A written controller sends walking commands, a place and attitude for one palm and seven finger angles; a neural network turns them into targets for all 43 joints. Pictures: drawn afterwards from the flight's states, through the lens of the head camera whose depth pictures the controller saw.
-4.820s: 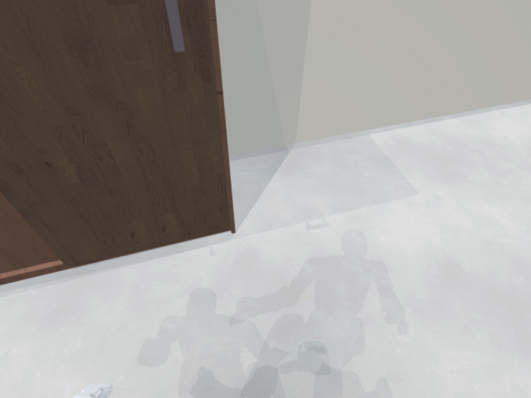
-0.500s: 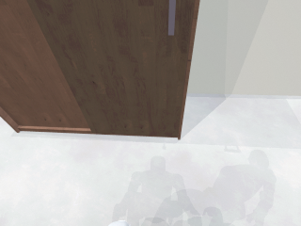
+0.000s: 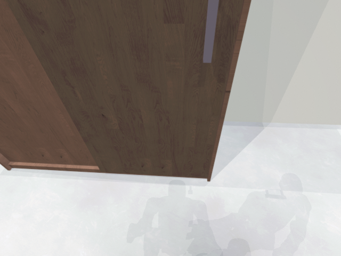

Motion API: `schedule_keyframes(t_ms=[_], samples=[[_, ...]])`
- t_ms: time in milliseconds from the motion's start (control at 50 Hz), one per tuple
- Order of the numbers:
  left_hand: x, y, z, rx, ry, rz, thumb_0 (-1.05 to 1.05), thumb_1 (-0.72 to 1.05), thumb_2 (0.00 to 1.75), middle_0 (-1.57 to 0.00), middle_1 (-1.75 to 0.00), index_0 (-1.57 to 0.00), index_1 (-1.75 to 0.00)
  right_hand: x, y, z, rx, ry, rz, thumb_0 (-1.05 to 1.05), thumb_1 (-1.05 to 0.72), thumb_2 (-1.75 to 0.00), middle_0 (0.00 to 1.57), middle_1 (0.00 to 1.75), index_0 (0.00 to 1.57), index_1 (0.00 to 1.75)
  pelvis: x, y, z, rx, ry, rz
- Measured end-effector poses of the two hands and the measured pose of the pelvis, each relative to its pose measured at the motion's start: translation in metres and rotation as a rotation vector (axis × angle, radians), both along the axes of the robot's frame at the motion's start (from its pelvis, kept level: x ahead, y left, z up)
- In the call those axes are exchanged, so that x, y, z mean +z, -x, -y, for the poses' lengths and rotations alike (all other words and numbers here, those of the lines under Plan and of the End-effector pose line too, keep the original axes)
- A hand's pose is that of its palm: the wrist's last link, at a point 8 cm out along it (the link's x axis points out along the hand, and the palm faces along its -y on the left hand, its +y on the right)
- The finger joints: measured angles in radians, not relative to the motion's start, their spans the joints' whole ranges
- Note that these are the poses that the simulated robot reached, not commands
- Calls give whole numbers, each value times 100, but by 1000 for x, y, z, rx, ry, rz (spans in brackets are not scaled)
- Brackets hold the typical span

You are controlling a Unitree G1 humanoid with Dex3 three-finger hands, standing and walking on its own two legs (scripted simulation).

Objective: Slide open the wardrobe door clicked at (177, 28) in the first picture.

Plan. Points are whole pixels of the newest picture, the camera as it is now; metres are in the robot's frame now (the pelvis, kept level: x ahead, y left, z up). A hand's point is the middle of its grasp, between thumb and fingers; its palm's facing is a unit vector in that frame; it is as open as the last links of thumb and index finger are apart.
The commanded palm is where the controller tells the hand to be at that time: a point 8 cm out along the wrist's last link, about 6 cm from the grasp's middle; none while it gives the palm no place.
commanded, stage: take the last steps up to it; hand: right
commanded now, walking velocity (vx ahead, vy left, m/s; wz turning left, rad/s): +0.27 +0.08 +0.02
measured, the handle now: (210, 25) +0.67 -0.08 +0.23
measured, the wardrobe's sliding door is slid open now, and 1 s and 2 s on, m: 0.00 0.00 0.00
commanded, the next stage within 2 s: come to a stop and stand still in 0.26 s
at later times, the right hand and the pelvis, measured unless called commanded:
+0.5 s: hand (222, 218) +0.27 -0.13 -0.17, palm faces -0.03 +0.98 -0.22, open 7.4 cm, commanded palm none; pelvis +0.18 +0.05 +0.00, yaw +2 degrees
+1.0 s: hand (258, 246) +0.20 -0.22 -0.18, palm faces +0.09 +0.97 -0.21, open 7.4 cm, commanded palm none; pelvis +0.16 -0.01 +0.01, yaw +0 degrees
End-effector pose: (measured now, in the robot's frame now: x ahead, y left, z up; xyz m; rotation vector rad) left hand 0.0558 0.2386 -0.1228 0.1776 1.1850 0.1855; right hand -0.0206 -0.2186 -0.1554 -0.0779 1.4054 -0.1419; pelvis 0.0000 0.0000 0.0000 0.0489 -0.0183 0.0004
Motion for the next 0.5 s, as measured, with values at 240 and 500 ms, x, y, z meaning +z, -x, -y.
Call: schedule_keyframes(t_ms=[240, 500], samples=[[9, -28, 18, 67, -2, -128, 0, 93, 90, -20, -30, -20, -30, 16, -120, 13, 35, 0, 28, 1, -91, -90, 20, 30, 20, 30, 16, -89, 7, 34, 28, -16], [-30, -34, -5, 172, 138, -395, 0, 91, 90, -21, -30, -20, -30, 19, -284, -42, 122, 81, 183, 0, -91, -90, 19, 30, 19, 30, -5, -182, -48, 28, 49, -10]])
